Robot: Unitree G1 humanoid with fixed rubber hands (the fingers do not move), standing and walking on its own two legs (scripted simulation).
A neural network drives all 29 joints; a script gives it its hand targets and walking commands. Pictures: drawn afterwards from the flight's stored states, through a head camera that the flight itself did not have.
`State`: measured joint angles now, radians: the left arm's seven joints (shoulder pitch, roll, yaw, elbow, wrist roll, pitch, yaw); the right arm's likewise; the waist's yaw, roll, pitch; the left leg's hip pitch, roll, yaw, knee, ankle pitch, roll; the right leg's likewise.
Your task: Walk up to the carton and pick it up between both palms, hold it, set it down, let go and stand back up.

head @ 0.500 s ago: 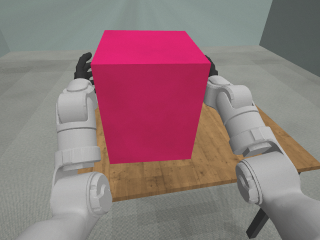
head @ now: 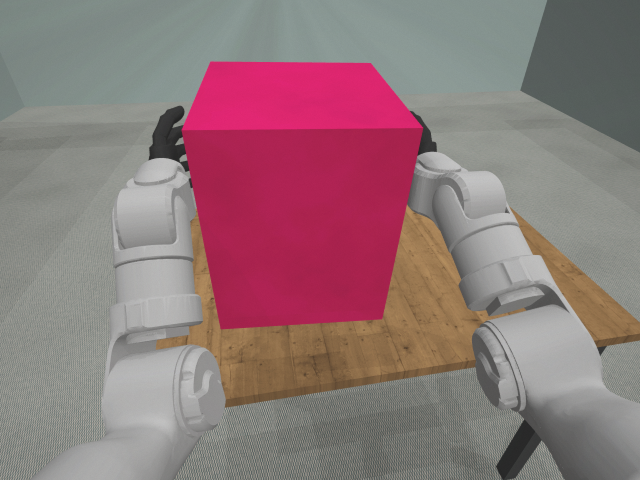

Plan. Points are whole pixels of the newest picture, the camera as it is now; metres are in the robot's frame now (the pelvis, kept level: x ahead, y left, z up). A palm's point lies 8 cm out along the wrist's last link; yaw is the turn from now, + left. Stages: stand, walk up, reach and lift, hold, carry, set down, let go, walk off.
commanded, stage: hold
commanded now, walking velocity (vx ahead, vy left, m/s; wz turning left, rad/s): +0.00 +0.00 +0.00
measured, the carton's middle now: (297, 192) +0.38 +0.00 +0.24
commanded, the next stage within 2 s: set down in 0.12 s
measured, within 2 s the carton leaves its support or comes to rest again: neither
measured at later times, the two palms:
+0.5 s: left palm (170, 167) +0.39 +0.15 +0.28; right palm (409, 176) +0.38 -0.14 +0.25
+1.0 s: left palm (193, 199) +0.41 +0.14 +0.22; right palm (407, 210) +0.40 -0.15 +0.19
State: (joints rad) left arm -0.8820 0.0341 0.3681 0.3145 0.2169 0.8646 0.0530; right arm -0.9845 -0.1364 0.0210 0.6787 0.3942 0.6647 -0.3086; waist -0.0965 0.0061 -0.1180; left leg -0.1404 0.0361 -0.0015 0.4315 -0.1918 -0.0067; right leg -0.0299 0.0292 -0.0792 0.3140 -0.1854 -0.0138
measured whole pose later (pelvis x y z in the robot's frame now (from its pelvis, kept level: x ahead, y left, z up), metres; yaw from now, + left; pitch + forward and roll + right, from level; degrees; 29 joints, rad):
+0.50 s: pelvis +0.00 +0.00 +0.00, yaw +1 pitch -7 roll -1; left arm -0.95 0.04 0.43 0.50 0.29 0.63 0.00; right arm -0.99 -0.05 -0.12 0.83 0.21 0.41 -0.24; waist -0.10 -0.03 -0.05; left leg -0.07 0.02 -0.01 0.36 -0.16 0.00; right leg 0.02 0.01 -0.09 0.28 -0.18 -0.01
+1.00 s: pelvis +0.01 +0.00 +0.00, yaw +1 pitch -7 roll -1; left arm -0.85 0.00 0.33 0.47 0.26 0.49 0.06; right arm -0.84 -0.04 -0.13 0.81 0.15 0.23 -0.19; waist -0.09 -0.06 0.02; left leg -0.08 0.02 -0.01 0.39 -0.19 -0.01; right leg 0.03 0.02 -0.09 0.29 -0.19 -0.01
